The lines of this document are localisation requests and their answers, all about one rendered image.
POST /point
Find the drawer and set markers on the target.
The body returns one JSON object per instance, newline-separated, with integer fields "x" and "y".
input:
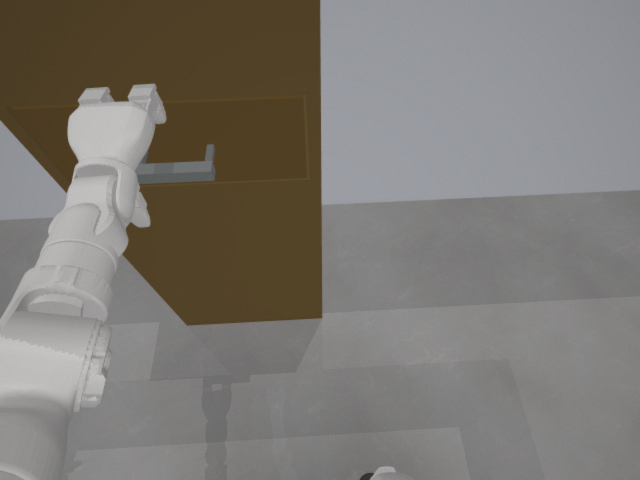
{"x": 255, "y": 138}

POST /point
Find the robot left hand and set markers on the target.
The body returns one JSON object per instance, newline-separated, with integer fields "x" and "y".
{"x": 122, "y": 131}

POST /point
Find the robot left forearm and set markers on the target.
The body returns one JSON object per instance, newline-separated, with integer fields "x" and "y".
{"x": 75, "y": 269}

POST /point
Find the cabinet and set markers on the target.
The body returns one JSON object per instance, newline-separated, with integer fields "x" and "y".
{"x": 216, "y": 252}

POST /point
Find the robot left upper arm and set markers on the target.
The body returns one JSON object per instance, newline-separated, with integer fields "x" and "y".
{"x": 51, "y": 366}

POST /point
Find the handle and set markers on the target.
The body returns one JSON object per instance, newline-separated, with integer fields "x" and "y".
{"x": 177, "y": 171}

